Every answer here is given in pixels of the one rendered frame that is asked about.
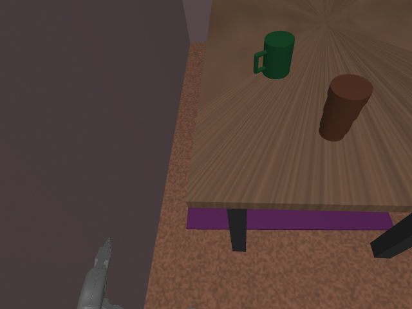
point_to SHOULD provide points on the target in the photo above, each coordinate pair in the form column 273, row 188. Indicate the table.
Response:
column 256, row 141

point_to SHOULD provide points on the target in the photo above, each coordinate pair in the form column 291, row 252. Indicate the left robot hand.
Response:
column 93, row 292

